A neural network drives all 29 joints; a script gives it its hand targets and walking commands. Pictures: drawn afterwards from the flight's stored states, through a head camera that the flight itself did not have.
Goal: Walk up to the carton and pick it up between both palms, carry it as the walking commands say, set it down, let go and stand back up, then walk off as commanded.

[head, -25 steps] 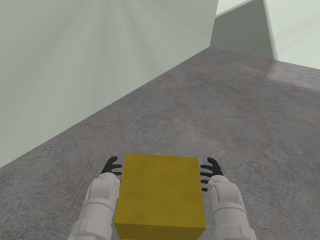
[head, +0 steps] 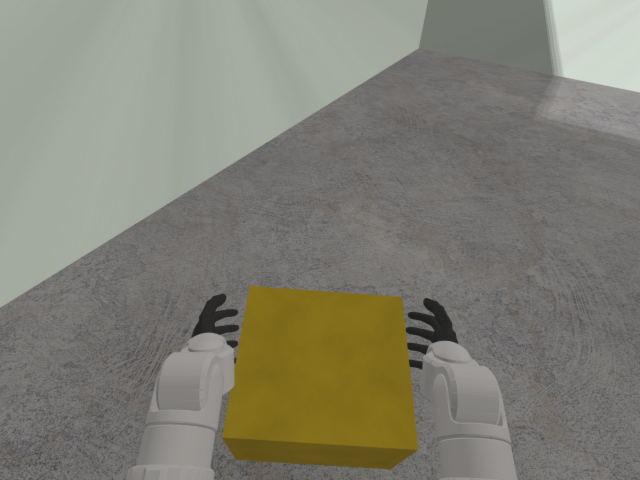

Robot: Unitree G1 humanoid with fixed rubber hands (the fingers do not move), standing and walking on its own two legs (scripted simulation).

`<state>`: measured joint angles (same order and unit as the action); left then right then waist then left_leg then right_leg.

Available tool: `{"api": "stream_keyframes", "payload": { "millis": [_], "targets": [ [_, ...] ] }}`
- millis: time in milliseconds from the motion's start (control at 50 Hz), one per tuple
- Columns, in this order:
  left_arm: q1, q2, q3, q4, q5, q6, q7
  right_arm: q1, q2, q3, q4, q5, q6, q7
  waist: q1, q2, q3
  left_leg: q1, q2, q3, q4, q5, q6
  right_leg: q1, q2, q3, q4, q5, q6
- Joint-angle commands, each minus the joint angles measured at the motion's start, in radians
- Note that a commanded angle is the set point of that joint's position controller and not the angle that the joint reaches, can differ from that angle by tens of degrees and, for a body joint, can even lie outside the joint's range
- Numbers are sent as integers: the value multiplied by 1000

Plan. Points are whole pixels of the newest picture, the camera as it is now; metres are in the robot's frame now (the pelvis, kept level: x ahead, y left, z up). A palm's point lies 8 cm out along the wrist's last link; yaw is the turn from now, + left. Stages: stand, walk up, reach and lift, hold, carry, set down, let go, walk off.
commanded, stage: carry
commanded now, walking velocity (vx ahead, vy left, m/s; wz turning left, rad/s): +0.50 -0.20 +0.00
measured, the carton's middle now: (319, 377) +0.29 +0.01 -0.03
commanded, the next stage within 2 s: none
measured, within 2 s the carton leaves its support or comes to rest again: neither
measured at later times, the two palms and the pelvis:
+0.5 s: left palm (273, 240) +0.47 +0.10 +0.06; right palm (452, 238) +0.49 -0.19 +0.07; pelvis +0.18 -0.06 -0.01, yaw +0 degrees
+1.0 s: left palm (346, 161) +0.77 -0.02 +0.04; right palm (479, 165) +0.77 -0.31 +0.05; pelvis +0.46 -0.16 -0.01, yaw +2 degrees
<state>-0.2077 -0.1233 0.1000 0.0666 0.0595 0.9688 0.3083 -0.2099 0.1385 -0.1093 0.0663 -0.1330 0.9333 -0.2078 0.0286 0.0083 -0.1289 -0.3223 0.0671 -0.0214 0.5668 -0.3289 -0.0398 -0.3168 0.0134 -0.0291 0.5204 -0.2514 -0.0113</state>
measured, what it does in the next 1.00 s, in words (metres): walks ahead: left foot, then right foot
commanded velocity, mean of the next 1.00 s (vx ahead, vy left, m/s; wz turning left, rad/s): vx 0.50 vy -0.20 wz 0.00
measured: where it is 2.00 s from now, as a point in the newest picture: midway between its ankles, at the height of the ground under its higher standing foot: (410, 318)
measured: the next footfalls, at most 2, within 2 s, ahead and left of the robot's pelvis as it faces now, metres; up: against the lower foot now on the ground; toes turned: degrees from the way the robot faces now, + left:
left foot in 0.50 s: +0.27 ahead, +0.02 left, +0.00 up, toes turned +12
right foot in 0.86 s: +0.56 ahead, -0.25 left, +0.00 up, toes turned -11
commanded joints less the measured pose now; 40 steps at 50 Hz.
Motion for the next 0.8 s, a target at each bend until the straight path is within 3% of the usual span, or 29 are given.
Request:
{"api": "stream_keyframes", "payload": {
  "millis": [0, 20, 60, 100, 120, 140, 160, 180, 200, 240, 260, 280, 320, 340, 360, 380, 420, 460, 480, 500, 520, 540, 620, 640, 660, 680, 720, 760, 780],
  "targets": [
    [-713, -1034, -702, -299, -403, 67, -478, -669, 992, 689, -286, 428, 82, 388, -16, -164, -263, -153, -40, 135, 104, -144, 11, 253, -243, 304, -251, -233, -94],
    [-713, -1029, -684, -311, -399, 95, -472, -663, 998, 681, -253, 442, 122, 387, -19, -217, -255, -189, -36, 139, 94, -184, 25, 244, -258, 342, -265, -245, -125],
    [-725, -1043, -668, -305, -403, 161, -453, -709, 1000, 717, -309, 490, 176, 377, -31, -217, -279, -74, -40, 170, -24, -95, 32, 224, -211, 212, -222, -111, -119],
    [-737, -1027, -635, -352, -389, 192, -443, -775, 1031, 711, -307, 531, 216, 386, -37, -146, -285, 67, -30, 192, -109, -22, 28, 160, -155, 75, -135, 14, -92],
    [-743, -1005, -623, -346, -391, 214, -443, -647, 1006, 662, -218, 510, 236, 389, -61, -15, -275, 232, 49, 85, -139, -10, 52, 31, -132, 35, -34, 91, -57],
    [-719, -1013, -619, -347, -370, 230, -442, -714, 1006, 670, -267, 522, 242, 389, -63, 118, -288, 365, 184, -116, -228, -25, 93, -124, -63, -55, 150, 101, -20],
    [-777, -1013, -613, -367, -409, 246, -449, -712, 976, 625, -242, 511, 253, 378, -62, 234, -220, 434, 335, -319, -246, 86, 170, -314, -28, -76, 204, -43, 14],
    [-812, -1003, -611, -384, -416, 256, -448, -674, 998, 625, -202, 514, 273, 373, -66, 253, -191, 461, 336, -301, -218, 202, 194, -359, -40, -55, 48, -174, 8],
    [-757, -984, -608, -328, -419, 275, -455, -715, 1003, 633, -279, 497, 281, 362, -65, 225, -241, 443, 334, -248, -191, 271, 169, -253, -33, -42, -37, -125, -6],
    [-776, -1018, -598, -348, -438, 282, -441, -728, 1022, 623, -298, 500, 305, 350, -40, 97, -331, 218, 195, 22, 5, 415, 63, 185, -25, -65, -195, 70, -37],
    [-758, -1065, -591, -287, -428, 273, -439, -865, 1010, 625, -385, 518, 307, 357, -21, -43, -380, -30, 100, 148, 203, 282, -3, 459, -82, 17, -155, 274, -73],
    [-798, -1045, -578, -348, -425, 263, -435, -881, 1053, 651, -369, 540, 323, 362, -17, -304, -378, -328, 25, 205, 373, -74, -28, 651, -239, 223, -102, 732, -134],
    [-756, -1000, -513, -291, -371, 276, -440, -782, 1038, 605, -240, 528, 324, 364, -2, -141, -318, -620, -6, 193, 447, -273, 20, 822, -298, 281, -28, 1030, -204],
    [-808, -1028, -531, -348, -382, 272, -442, -840, 1059, 617, -286, 537, 320, 369, 0, -151, -320, -602, 4, 172, 400, -262, 34, 791, -300, 305, -53, 906, -210],
    [-801, -1016, -529, -345, -379, 281, -442, -780, 1030, 594, -264, 504, 318, 362, -2, -88, -315, -620, 6, 188, 376, -229, 49, 789, -307, 278, -66, 860, -213],
    [-895, -1046, -565, -430, -416, 282, -436, -806, 1061, 592, -317, 510, 316, 360, 0, -60, -316, -619, -6, 203, 267, -210, 39, 837, -288, 234, -47, 908, -211],
    [-796, -1035, -538, -363, -385, 295, -440, -759, 1044, 591, -324, 485, 319, 347, -19, -150, -362, -336, -38, 216, 102, -49, 57, 660, -237, 114, -76, 891, -186],
    [-752, -1046, -560, -375, -398, 297, -448, -714, 1046, 600, -323, 465, 318, 341, -54, -76, -405, 130, -99, 320, -163, 247, 80, 438, -121, -120, 116, 1107, -106],
    [-776, -1005, -590, -410, -388, 291, -453, -651, 1025, 602, -316, 432, 309, 348, -85, -77, -477, 489, 27, 151, -173, 281, 117, 137, -105, -109, 242, 895, -57],
    [-810, -1037, -619, -424, -413, 308, -462, -711, 1036, 601, -385, 440, 302, 345, -95, 135, -524, 788, 333, -305, -209, 399, 216, -203, -16, -75, 462, 354, -10],
    [-822, -1049, -639, -433, -445, 318, -468, -696, 1042, 577, -365, 430, 299, 335, -87, 302, -541, 954, 416, -486, -190, 729, 292, -458, 63, 63, 616, -130, -8],
    [-787, -1059, -640, -395, -454, 329, -468, -550, 1046, 549, -261, 414, 310, 335, -97, 198, -474, 897, 414, -422, -151, 730, 312, -537, -22, 154, 736, -162, -2],
    [-766, -1038, -611, -442, -420, 295, -468, -639, 1073, 627, -389, 458, 297, 361, -86, -1, -335, 667, 328, -107, -216, 656, 181, -491, -93, 23, 462, -66, 19],
    [-789, -1068, -631, -417, -421, 292, -464, -729, 1066, 633, -425, 486, 292, 366, -85, 113, -275, 598, 310, -78, -251, 672, 166, -469, -68, -30, 384, -77, 24],
    [-732, -1096, -622, -403, -414, 294, -456, -672, 1072, 641, -389, 490, 303, 374, -81, 101, -257, 516, 308, -49, -289, 615, 170, -405, -91, -20, 270, -37, 29],
    [-807, -1073, -626, -457, -413, 282, -448, -735, 1083, 646, -388, 503, 298, 376, -72, 161, -277, 542, 266, 29, -266, 618, 147, -342, -73, -51, 135, -14, 26],
    [-752, -1052, -609, -458, -400, 277, -439, -687, 1041, 644, -388, 495, 297, 376, -72, 219, -238, 476, 232, 103, -245, 744, 99, -208, -27, -145, 7, 105, 19],
    [-712, -1072, -614, -429, -377, 276, -430, -703, 1021, 658, -438, 494, 302, 381, -63, 186, -247, 406, 230, 160, -222, 811, 69, -46, 11, -204, -84, 253, -15],
    [-666, -1065, -611, -412, -362, 269, -433, -679, 1008, 657, -427, 490, 303, 384, -65, 248, -286, 378, 194, 213, -166, 815, 54, 57, 17, -233, -114, 294, -19]
  ]
}}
